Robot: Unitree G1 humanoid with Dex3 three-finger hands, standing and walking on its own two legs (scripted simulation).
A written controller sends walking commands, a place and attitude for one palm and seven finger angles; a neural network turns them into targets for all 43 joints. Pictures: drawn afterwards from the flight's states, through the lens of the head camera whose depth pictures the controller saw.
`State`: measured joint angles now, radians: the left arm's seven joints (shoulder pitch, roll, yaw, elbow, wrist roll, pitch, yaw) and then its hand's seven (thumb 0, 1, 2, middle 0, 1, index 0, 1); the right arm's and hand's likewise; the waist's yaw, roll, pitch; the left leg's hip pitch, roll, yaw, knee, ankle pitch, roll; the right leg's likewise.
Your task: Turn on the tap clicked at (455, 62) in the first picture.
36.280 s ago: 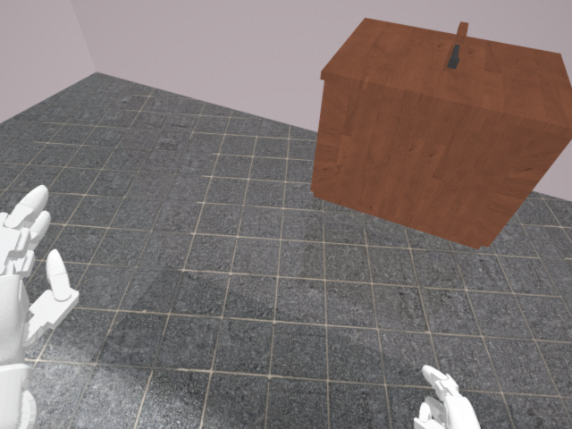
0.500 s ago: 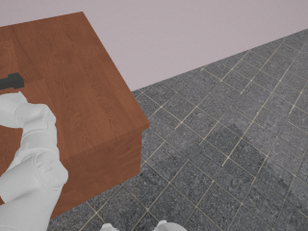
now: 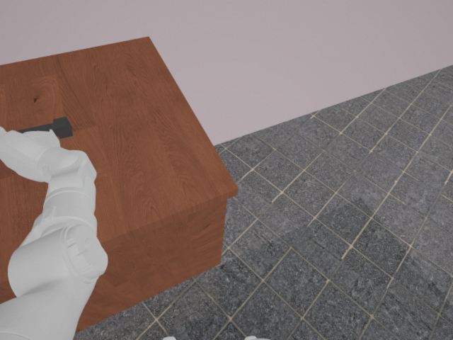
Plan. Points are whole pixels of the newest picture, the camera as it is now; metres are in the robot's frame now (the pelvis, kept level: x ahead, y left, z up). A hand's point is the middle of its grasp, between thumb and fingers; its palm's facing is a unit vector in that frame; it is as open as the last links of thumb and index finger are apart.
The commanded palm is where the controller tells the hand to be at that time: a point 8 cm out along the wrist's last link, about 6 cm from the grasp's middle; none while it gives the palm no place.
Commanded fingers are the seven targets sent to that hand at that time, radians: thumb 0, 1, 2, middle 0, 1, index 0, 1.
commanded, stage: lift the hand up off the lever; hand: left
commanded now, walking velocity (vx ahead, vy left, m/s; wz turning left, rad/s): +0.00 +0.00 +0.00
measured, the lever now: (63, 127) +0.54 +0.27 +0.05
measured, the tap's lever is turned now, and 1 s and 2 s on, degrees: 86 86 86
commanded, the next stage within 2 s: draw the hand back beside the body in 0.70 s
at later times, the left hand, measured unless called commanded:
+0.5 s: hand (52, 130) +0.49 +0.26 +0.10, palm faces +0.86 -0.49 -0.10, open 7.8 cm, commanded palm +0.44 +0.27 +0.12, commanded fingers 0.00 0.90 0.90 -0.15 -0.15 -0.15 -0.15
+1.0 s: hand (49, 127) +0.46 +0.25 +0.13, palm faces +0.68 -0.73 -0.12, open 7.8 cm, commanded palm +0.40 +0.27 +0.14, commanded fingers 0.00 0.90 0.90 -0.16 -0.18 -0.16 -0.18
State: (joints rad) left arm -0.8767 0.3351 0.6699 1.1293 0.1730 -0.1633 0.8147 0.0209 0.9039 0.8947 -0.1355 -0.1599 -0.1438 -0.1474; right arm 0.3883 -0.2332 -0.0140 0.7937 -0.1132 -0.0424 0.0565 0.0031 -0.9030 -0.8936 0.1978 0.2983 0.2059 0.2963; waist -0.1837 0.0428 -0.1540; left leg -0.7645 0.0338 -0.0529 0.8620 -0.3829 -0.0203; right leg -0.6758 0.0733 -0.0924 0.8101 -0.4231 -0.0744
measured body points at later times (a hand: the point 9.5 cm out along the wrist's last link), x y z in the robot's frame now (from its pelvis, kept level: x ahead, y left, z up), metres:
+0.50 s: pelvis +0.01 +0.01 +0.00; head +0.07 +0.01 +0.45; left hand +0.44 +0.28 +0.10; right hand +0.00 -0.25 -0.13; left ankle +0.01 +0.13 -0.70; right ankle -0.02 -0.07 -0.70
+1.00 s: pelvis +0.02 +0.00 +0.02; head +0.05 -0.01 +0.47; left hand +0.42 +0.28 +0.14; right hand +0.03 -0.27 -0.11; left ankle +0.01 +0.13 -0.70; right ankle -0.02 -0.07 -0.70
